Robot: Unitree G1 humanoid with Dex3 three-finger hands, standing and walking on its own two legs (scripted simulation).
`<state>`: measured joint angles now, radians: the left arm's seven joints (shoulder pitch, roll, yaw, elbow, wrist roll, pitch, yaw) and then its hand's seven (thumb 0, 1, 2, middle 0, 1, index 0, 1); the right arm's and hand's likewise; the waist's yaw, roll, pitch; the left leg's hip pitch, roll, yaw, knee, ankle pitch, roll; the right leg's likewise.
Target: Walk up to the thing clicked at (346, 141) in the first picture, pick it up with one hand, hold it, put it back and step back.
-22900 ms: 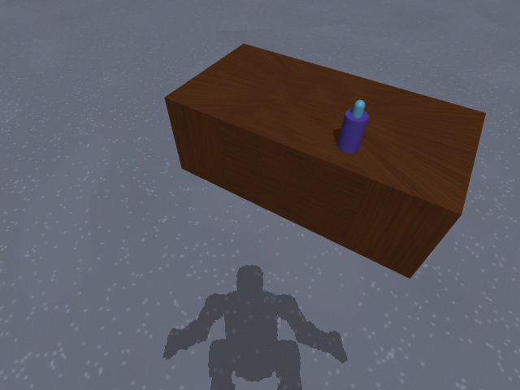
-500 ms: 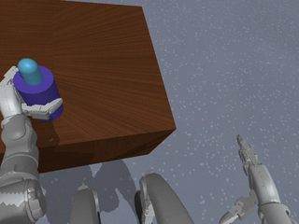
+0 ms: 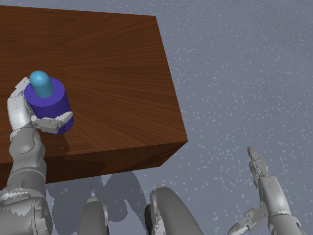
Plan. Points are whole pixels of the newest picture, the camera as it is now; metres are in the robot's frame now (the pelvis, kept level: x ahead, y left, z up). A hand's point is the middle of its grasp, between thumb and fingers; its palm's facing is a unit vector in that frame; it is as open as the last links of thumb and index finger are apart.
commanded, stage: lift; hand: left
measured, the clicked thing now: (49, 102) +0.47 +0.19 -0.02
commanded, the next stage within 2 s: hold in 1.16 s
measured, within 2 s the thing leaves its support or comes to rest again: neither
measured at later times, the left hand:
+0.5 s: hand (44, 114) +0.40 +0.18 +0.04, palm faces +0.18 -0.98 -0.04, open 11.0 cm
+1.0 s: hand (40, 121) +0.36 +0.17 +0.09, palm faces +0.19 -0.98 -0.03, open 11.0 cm
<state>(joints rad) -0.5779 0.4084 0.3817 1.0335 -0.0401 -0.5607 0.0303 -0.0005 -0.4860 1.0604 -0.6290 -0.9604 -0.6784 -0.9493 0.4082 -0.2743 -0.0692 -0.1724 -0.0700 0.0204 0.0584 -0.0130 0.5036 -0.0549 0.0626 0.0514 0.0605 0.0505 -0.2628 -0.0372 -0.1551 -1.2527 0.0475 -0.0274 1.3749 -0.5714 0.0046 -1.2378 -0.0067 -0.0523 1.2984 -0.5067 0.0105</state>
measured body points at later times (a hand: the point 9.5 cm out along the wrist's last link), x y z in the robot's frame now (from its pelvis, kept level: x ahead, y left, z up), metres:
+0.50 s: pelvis +0.01 +0.00 +0.04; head +0.11 +0.03 +0.48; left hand +0.39 +0.23 +0.04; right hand +0.18 -0.26 +0.05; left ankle +0.03 +0.11 -0.60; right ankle +0.05 -0.13 -0.60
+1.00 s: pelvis +0.02 +0.00 +0.07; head +0.08 +0.01 +0.51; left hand +0.35 +0.22 +0.09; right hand +0.18 -0.26 +0.06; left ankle +0.03 +0.11 -0.60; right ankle +0.05 -0.13 -0.60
